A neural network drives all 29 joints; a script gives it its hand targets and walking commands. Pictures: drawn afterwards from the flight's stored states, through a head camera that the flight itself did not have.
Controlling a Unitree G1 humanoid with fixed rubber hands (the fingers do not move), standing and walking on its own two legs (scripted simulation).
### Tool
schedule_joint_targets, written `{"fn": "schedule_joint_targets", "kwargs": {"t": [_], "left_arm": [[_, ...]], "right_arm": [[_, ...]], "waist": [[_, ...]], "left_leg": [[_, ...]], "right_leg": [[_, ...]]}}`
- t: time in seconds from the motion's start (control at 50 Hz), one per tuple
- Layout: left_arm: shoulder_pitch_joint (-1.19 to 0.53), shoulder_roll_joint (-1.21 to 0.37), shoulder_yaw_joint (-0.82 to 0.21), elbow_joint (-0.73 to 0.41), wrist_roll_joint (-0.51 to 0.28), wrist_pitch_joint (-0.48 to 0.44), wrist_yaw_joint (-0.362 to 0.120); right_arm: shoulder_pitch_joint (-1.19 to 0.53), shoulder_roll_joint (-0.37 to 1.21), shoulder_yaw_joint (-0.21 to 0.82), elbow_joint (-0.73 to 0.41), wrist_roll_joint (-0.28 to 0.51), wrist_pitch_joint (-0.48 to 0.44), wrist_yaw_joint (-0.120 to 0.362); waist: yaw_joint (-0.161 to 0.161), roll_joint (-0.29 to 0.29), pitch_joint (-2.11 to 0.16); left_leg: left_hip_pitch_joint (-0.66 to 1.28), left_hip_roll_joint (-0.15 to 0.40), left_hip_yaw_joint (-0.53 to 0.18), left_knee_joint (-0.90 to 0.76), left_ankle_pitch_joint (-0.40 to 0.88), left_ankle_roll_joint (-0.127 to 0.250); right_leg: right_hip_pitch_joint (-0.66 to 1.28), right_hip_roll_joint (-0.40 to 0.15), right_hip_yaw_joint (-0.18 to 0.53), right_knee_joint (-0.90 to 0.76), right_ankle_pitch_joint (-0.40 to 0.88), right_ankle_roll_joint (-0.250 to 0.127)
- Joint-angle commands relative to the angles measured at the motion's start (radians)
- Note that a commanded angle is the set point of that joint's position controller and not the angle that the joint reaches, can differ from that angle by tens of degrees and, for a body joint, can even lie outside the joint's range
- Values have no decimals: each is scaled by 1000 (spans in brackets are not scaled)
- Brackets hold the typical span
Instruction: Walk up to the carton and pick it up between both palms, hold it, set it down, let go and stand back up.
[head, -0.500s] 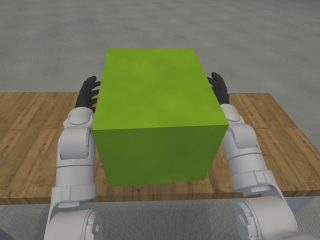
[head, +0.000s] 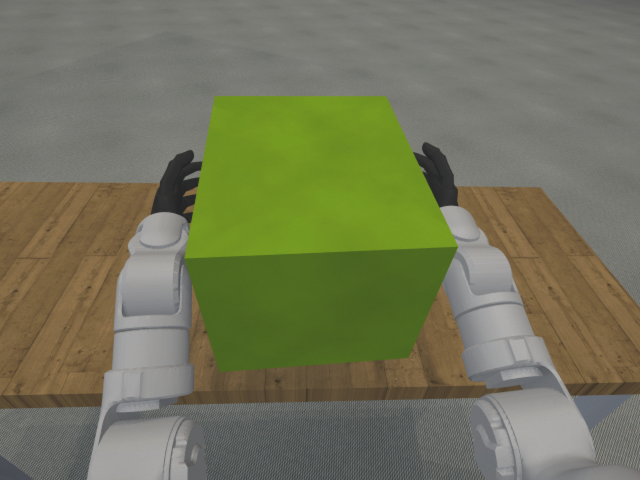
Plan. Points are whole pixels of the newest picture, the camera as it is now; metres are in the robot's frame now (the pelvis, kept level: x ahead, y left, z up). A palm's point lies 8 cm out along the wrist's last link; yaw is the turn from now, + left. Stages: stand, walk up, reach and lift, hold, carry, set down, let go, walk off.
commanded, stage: hold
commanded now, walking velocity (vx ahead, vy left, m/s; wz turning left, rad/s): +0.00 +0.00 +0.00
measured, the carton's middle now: (309, 223) +0.37 +0.01 +0.17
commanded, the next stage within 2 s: none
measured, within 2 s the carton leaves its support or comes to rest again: neither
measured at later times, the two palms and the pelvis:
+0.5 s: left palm (174, 220) +0.35 +0.16 +0.19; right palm (439, 212) +0.36 -0.15 +0.19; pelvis +0.00 +0.00 +0.00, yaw +0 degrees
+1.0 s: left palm (172, 217) +0.35 +0.17 +0.19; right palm (438, 209) +0.36 -0.15 +0.19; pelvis +0.00 +0.00 +0.00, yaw +0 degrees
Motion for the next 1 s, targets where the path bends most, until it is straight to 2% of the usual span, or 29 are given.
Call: {"fn": "schedule_joint_targets", "kwargs": {"t": [0.0, 0.12, 0.16, 0.28, 0.32, 0.36, 0.42, 0.46, 0.52, 0.62, 0.72, 0.8, 0.88, 0.98], "left_arm": [[-809, -626, -527, -230, -160, -78, -142], [-792, -624, -535, -251, -161, -76, -138], [-787, -625, -547, -257, -169, -74, -139], [-770, -614, -532, -264, -161, -69, -142], [-758, -607, -533, -269, -159, -65, -144], [-772, -600, -522, -258, -152, -62, -146], [-772, -605, -518, -251, -149, -61, -148], [-794, -608, -532, -270, -159, -65, -144], [-800, -616, -540, -269, -165, -68, -142], [-799, -606, -505, -216, -147, -61, -148], [-809, -612, -510, -226, -150, -65, -152], [-836, -622, -522, -218, -157, -72, -145], [-836, -624, -513, -200, -154, -72, -145], [-813, -622, -497, -171, -139, -68, -146]], "right_arm": [[-877, 619, 485, -334, 108, -60, 87], [-866, 621, 503, -367, 118, -57, 84], [-863, 620, 504, -384, 118, -58, 80], [-859, 620, 518, -383, 128, -52, 77], [-842, 614, 516, -393, 123, -51, 72], [-833, 610, 507, -355, 121, -44, 73], [-851, 616, 504, -366, 116, -46, 76], [-867, 619, 508, -377, 127, -50, 80], [-864, 621, 511, -381, 126, -50, 78], [-869, 623, 482, -329, 111, -43, 83], [-885, 628, 483, -342, 109, -51, 82], [-883, 629, 469, -312, 98, -51, 89], [-908, 625, 469, -314, 97, -56, 90], [-911, 625, 472, -309, 102, -58, 91]], "waist": [[-8, 72, -466], [-5, 75, -481], [-14, 67, -493], [1, 63, -481], [-10, 62, -486], [-10, 69, -450], [-6, 57, -450], [-2, 78, -483], [-3, 69, -490], [-1, 52, -435], [-6, 59, -472], [-11, 71, -454], [-6, 54, -455], [5, 61, -436]], "left_leg": [[271, -57, -10, 8, 211, -6], [279, -58, -12, 20, 241, -10], [286, -57, -14, 21, 243, -11], [278, -58, -12, 22, 253, -9], [288, -58, -11, 22, 255, -11], [281, -55, -11, 16, 238, -10], [273, -56, -8, 12, 214, -4], [283, -57, -8, 18, 220, -9], [279, -58, -12, 22, 224, -10], [254, -57, -6, -5, 148, 3], [269, -60, -2, 5, 184, -2], [262, -55, -8, -2, 148, 0], [254, -55, -8, -4, 150, 4], [251, -55, -4, -6, 147, 6]], "right_leg": [[-63, 41, 10, -68, 192, 64], [-61, 44, 4, -59, 220, 65], [-50, 45, 7, -60, 231, 65], [-46, 43, 10, -54, 256, 70], [-39, 45, 12, -56, 264, 68], [-58, 42, 12, -61, 239, 68], [-57, 39, 13, -63, 223, 69], [-57, 39, 10, -58, 219, 67], [-55, 41, 14, -57, 230, 68], [-72, 32, 13, -71, 161, 69], [-56, 35, 14, -61, 199, 69], [-84, 35, 10, -71, 135, 62], [-80, 35, 9, -70, 135, 65], [-71, 32, 14, -74, 138, 63]]}}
